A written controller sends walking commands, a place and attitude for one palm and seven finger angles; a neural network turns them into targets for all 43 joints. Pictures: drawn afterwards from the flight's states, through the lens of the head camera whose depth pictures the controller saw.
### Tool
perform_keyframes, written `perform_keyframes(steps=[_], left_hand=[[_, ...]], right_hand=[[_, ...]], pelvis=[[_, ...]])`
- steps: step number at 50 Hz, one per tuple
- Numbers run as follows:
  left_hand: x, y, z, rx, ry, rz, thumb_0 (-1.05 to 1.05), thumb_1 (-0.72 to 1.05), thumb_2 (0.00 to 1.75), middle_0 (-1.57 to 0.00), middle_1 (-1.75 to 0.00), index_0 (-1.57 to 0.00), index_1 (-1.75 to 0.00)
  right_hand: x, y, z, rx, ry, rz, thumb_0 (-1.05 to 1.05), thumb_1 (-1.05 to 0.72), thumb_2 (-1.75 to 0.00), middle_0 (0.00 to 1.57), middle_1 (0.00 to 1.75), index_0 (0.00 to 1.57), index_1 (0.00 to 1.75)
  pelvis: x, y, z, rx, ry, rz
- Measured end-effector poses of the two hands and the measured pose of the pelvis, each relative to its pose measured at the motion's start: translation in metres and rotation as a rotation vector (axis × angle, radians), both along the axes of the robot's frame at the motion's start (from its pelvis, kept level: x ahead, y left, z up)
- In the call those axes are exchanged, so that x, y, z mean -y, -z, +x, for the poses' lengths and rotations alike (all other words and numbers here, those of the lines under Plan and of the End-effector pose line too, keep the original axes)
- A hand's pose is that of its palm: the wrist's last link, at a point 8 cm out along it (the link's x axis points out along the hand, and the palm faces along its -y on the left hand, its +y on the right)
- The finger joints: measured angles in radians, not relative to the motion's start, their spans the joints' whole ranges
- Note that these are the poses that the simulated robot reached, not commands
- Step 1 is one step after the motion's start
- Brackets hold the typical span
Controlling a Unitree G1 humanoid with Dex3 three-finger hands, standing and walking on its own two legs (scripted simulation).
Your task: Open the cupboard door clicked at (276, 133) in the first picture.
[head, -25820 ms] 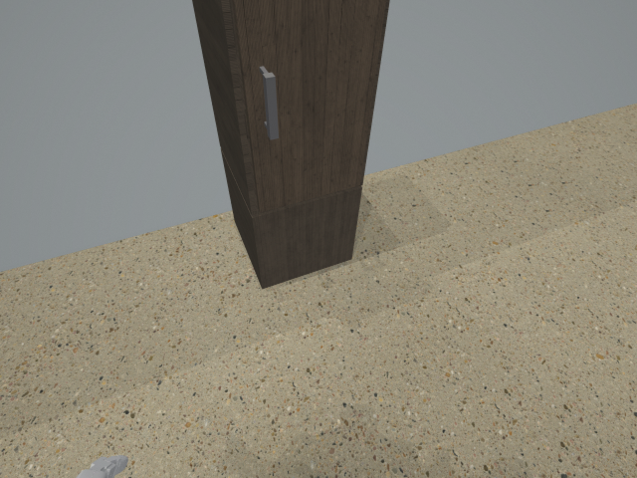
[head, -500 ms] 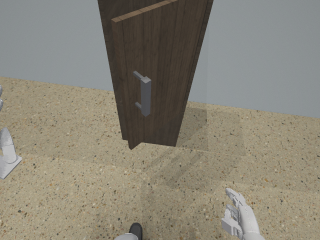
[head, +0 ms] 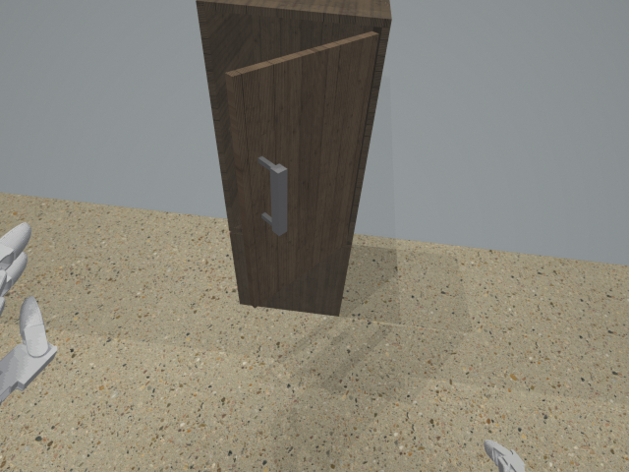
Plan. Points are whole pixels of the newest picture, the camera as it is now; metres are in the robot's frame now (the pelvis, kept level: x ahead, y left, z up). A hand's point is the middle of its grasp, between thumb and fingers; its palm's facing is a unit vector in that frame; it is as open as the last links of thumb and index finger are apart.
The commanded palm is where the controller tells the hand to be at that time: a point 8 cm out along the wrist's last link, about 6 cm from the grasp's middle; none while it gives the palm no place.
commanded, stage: stop stepping back and stand still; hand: left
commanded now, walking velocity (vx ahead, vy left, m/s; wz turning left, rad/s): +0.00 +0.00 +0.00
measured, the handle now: (272, 196) +0.59 +0.13 +0.01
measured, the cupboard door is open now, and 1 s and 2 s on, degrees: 51 51 51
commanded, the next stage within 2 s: let the arm hang, fingers relaxed in 0.82 s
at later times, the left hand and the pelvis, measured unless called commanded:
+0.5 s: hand out of the picture +0.13 +0.30 +0.14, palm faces +0.46 -0.77 -0.45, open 7.4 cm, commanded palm +0.08 +0.32 +0.18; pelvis -0.05 +0.02 +0.00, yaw +1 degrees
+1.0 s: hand (34, 422) +0.15 +0.31 +0.05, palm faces +0.30 -0.82 -0.49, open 7.4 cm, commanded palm none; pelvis -0.05 +0.03 -0.01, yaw +4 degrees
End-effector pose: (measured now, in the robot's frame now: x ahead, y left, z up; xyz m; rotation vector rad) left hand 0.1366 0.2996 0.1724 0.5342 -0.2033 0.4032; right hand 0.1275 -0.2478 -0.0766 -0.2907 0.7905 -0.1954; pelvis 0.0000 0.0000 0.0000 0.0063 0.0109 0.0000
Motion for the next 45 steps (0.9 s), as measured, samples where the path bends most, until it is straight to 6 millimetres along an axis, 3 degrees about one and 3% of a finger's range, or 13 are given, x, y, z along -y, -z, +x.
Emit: perform_keyframes(steps=[7, 14, 22, 26, 30, 38, 45], left_hand=[[-0.014, -0.002, 0.000, 0.056, -0.035, -0.002, 0.01, 0.89, 0.90, -0.21, -0.30, -0.21, -0.30], [-0.003, -0.019, -0.017, 0.016, 0.056, 0.079, 0.01, 0.89, 0.90, -0.21, -0.30, -0.21, -0.30], [-0.022, 0.000, -0.046, -0.024, -0.031, 0.019, 0.01, 0.89, 0.90, -0.21, -0.30, -0.21, -0.30], [-0.031, 0.011, -0.050, -0.026, -0.063, -0.035, 0.01, 0.89, 0.90, -0.21, -0.30, -0.21, -0.30], [-0.030, 0.006, -0.047, -0.001, -0.053, -0.027, 0.01, 0.89, 0.90, -0.21, -0.30, -0.21, -0.30], [-0.022, -0.012, -0.048, 0.022, -0.014, 0.058, 0.01, 0.89, 0.90, -0.21, -0.30, -0.21, -0.30], [-0.031, 0.007, -0.045, -0.040, -0.057, 0.003, 0.01, 0.89, 0.90, -0.21, -0.30, -0.21, -0.30]], right_hand=[[-0.022, 0.006, -0.007, 0.024, -0.028, 0.025, 0.02, -0.90, -0.90, 0.21, 0.30, 0.20, 0.30], [-0.044, -0.002, -0.009, 0.125, -0.050, 0.114, 0.02, -0.90, -0.90, 0.21, 0.30, 0.20, 0.30], [-0.039, 0.002, -0.026, 0.086, -0.055, 0.079, 0.01, -0.90, -0.90, 0.21, 0.30, 0.20, 0.30], [-0.036, 0.002, -0.038, 0.054, -0.047, 0.038, 0.01, -0.90, -0.90, 0.21, 0.30, 0.20, 0.30], [-0.038, -0.002, -0.044, 0.057, -0.044, 0.031, 0.02, -0.90, -0.90, 0.21, 0.30, 0.20, 0.30], [-0.046, 0.000, -0.034, 0.081, -0.065, 0.082, 0.02, -0.90, -0.90, 0.21, 0.30, 0.20, 0.30], [-0.044, 0.004, -0.020, 0.056, -0.076, 0.069, 0.01, -0.90, -0.90, 0.21, 0.30, 0.20, 0.30]], pelvis=[[-0.008, 0.003, -0.019, 0.016, -0.016, -0.013], [-0.011, 0.000, -0.036, 0.032, -0.002, -0.006], [-0.018, 0.001, -0.051, 0.029, -0.009, -0.031], [-0.024, 0.000, -0.055, 0.037, -0.014, -0.030], [-0.025, -0.002, -0.057, 0.043, -0.032, -0.014], [-0.020, -0.002, -0.052, 0.039, -0.042, -0.012], [-0.023, -0.001, -0.048, 0.017, -0.041, -0.035]])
